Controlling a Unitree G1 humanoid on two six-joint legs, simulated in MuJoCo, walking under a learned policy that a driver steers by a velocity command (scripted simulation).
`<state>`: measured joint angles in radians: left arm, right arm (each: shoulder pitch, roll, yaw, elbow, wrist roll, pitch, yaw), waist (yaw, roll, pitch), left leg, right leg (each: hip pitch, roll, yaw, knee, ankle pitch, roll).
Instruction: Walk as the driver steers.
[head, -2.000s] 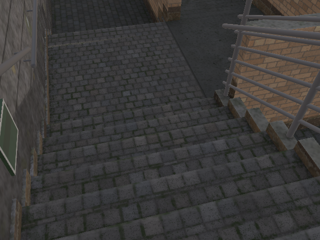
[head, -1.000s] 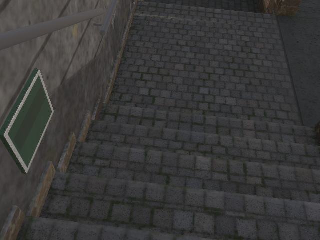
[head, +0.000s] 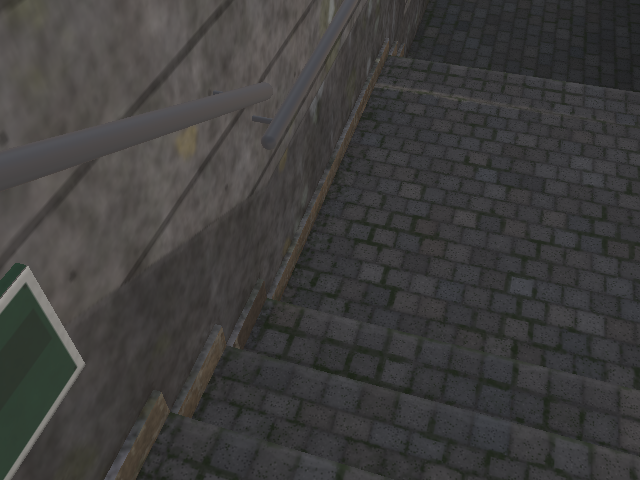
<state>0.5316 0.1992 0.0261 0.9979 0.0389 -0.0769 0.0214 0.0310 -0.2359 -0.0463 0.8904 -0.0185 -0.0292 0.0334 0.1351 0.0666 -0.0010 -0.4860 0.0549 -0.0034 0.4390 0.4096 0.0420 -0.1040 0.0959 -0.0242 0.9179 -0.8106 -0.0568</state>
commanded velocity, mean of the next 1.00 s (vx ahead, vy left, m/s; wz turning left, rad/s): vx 0.50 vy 0.00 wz -0.19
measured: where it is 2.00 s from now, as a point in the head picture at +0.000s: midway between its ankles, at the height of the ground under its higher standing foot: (417, 382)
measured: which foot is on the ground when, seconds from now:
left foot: up 0.00-0.04, down 0.06-0.66, up 0.68-1.00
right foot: down 0.00-0.08, up 0.10-0.64, down 0.66-1.00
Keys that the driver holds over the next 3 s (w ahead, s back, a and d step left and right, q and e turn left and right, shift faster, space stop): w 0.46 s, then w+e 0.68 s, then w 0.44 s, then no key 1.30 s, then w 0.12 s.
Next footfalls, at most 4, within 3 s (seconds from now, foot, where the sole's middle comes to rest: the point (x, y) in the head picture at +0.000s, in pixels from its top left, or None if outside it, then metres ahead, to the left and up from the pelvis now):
0.06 left None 0.20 0.10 -0.86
0.66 right None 0.51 -0.10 -1.02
1.24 left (373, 420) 0.86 0.01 -1.18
1.82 right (454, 380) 1.11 -0.24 -1.35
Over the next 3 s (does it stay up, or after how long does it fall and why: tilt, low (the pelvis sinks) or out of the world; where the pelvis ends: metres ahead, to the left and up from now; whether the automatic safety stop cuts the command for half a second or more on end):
stays up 1.12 -0.14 -0.57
